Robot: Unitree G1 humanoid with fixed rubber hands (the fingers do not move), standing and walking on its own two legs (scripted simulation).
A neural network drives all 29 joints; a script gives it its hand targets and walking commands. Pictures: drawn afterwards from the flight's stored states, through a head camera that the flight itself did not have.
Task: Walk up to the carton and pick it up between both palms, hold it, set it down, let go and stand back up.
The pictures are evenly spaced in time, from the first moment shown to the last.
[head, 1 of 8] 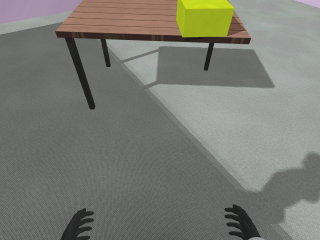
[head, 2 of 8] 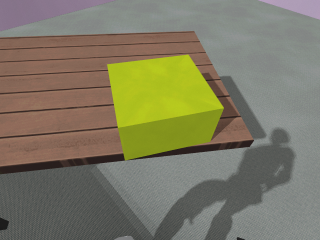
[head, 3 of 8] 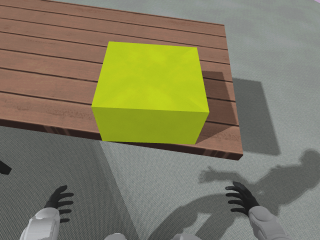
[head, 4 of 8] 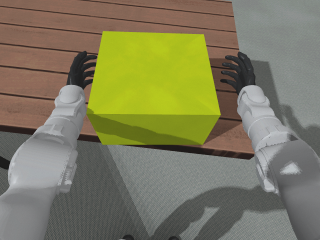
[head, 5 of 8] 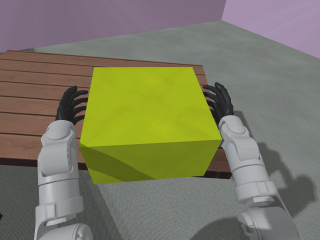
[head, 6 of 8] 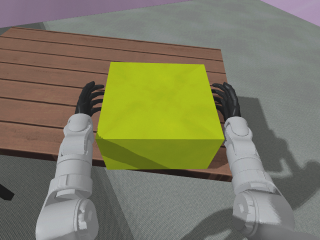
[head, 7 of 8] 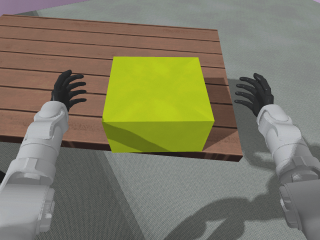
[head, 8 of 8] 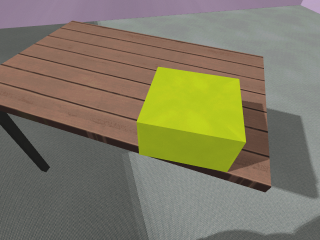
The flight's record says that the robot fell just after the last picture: no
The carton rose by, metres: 0.16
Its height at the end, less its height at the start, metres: +0.00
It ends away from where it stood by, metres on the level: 0.02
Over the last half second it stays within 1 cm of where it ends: yes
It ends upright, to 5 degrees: yes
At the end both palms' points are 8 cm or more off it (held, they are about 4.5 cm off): yes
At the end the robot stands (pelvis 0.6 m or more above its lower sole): yes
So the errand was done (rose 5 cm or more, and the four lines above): yes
